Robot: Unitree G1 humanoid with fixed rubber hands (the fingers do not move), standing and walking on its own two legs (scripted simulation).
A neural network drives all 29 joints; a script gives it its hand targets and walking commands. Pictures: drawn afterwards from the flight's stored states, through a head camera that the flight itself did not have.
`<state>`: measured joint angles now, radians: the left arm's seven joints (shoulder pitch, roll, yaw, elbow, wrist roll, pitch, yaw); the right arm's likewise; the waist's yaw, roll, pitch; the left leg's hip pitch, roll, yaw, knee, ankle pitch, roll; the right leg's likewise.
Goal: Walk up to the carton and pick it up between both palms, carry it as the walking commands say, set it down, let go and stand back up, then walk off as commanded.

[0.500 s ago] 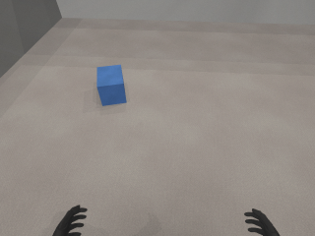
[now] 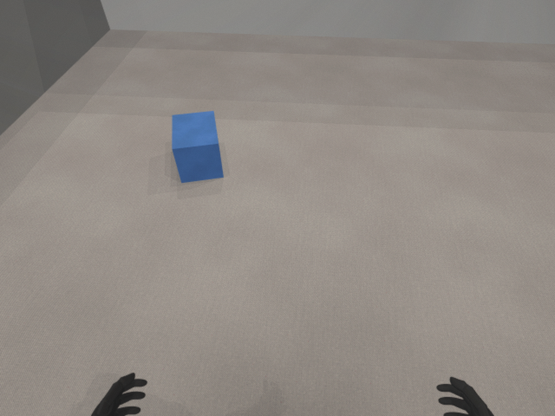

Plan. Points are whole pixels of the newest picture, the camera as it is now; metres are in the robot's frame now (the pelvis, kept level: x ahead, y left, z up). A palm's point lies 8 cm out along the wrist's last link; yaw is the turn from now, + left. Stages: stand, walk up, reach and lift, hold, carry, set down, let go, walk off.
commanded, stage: walk up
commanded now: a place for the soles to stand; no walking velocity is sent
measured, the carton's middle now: (197, 146) +1.50 +0.44 -0.64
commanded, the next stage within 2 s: none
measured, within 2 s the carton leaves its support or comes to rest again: neither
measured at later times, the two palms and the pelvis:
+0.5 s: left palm out of the picture +0.18 +0.44 -0.08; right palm out of the picture +0.15 -0.19 -0.07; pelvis +0.08 +0.12 +0.00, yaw +4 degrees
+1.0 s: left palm (22, 299) +0.32 +0.45 -0.06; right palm (413, 353) +0.24 -0.19 -0.06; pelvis +0.21 +0.12 +0.01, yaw +4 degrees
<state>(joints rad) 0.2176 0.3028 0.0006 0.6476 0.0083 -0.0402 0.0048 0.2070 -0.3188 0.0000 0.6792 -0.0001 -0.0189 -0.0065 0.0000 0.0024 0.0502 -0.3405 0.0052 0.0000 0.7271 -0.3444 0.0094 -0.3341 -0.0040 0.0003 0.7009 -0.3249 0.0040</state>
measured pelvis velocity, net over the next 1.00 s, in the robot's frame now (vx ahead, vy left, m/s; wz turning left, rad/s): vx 0.21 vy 0.12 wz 0.07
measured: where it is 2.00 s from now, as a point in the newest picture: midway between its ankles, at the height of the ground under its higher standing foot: (251, 344)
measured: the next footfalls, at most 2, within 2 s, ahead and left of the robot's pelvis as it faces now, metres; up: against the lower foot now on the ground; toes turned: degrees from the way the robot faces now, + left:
left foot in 0.38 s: +0.19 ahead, +0.19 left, +0.00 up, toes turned +3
right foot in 1.06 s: +0.43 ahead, -0.03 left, +0.00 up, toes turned +3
